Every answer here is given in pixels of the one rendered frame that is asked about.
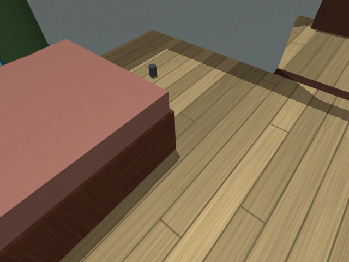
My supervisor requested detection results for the bed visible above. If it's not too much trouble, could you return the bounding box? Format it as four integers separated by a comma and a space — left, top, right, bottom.
0, 39, 176, 262

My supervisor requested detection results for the potted plant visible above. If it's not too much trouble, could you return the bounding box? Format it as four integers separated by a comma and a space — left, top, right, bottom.
0, 0, 50, 65

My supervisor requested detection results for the mug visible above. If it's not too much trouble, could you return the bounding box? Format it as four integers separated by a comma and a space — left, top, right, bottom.
148, 64, 157, 77

